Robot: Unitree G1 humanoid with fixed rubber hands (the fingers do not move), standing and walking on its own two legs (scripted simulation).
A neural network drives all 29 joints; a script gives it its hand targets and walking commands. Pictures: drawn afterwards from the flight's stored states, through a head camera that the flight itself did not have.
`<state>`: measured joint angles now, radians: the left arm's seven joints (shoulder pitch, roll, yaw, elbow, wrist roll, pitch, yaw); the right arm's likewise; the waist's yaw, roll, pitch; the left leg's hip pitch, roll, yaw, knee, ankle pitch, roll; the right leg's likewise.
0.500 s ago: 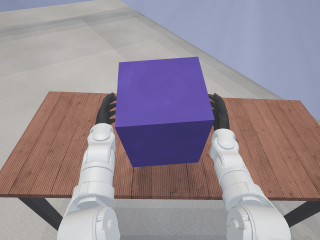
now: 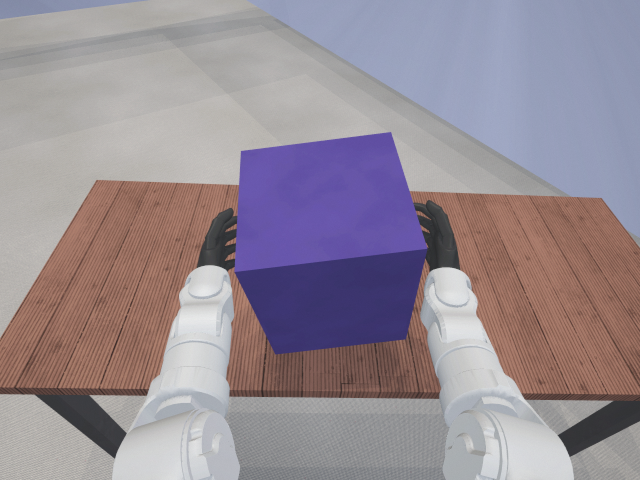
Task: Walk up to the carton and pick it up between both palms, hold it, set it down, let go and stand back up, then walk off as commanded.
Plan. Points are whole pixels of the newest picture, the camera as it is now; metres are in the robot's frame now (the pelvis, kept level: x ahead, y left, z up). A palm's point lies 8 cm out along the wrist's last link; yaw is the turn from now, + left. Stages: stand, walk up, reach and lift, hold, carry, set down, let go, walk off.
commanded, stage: set down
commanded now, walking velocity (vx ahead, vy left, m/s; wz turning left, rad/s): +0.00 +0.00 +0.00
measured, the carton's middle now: (328, 251) +0.44 -0.03 +0.04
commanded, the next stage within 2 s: none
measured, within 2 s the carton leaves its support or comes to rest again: neither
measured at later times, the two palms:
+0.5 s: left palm (214, 263) +0.41 +0.13 +0.06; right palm (433, 262) +0.38 -0.17 +0.07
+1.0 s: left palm (218, 272) +0.41 +0.13 +0.04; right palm (431, 281) +0.37 -0.17 +0.05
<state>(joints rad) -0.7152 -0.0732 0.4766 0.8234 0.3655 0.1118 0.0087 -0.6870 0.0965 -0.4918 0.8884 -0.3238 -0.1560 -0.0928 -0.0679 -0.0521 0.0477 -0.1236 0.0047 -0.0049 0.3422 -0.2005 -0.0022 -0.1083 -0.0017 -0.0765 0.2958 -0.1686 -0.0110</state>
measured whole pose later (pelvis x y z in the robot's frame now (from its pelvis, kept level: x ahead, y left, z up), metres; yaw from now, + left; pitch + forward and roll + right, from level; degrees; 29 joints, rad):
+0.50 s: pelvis +0.01 +0.00 +0.00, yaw +0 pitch +0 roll -1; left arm -0.72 -0.07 0.50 0.85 0.37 0.03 0.02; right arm -0.68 0.11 -0.52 0.91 -0.37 -0.21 -0.09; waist -0.07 -0.05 0.06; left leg -0.12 0.01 0.00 0.34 -0.22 0.00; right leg -0.11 0.00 -0.08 0.30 -0.18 -0.01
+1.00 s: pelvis +0.01 +0.00 +0.00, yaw +0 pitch +0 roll -1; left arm -0.72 -0.07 0.53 0.89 0.37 -0.02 0.01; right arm -0.65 0.13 -0.57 0.92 -0.43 -0.24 -0.09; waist -0.07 -0.05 0.09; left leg -0.12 0.01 0.00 0.34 -0.22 0.00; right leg -0.11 0.00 -0.08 0.30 -0.18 -0.01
